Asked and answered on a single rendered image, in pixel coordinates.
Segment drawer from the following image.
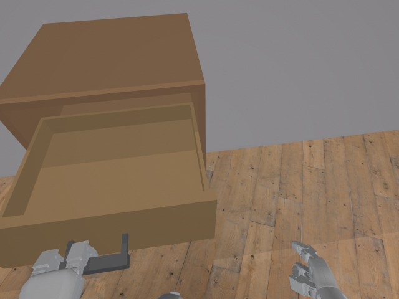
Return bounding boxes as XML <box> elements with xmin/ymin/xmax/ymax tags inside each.
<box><xmin>0</xmin><ymin>102</ymin><xmax>217</xmax><ymax>268</ymax></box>

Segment right robot forearm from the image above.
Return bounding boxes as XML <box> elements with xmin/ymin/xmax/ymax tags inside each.
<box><xmin>315</xmin><ymin>287</ymin><xmax>347</xmax><ymax>299</ymax></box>

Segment handle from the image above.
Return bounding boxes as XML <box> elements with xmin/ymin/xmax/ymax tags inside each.
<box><xmin>59</xmin><ymin>233</ymin><xmax>130</xmax><ymax>275</ymax></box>

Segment robot left hand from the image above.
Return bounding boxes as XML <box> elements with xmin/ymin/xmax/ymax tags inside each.
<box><xmin>19</xmin><ymin>240</ymin><xmax>98</xmax><ymax>299</ymax></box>

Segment robot right hand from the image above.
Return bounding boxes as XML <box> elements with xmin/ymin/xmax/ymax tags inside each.
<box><xmin>289</xmin><ymin>240</ymin><xmax>338</xmax><ymax>299</ymax></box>

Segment cabinet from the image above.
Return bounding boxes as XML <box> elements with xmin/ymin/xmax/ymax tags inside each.
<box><xmin>0</xmin><ymin>13</ymin><xmax>206</xmax><ymax>170</ymax></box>

